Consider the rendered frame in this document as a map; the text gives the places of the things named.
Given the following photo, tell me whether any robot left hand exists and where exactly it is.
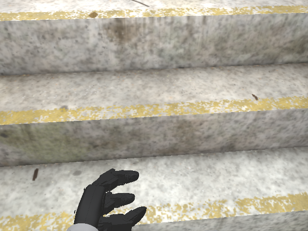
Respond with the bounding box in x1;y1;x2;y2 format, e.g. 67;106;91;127
73;168;147;231

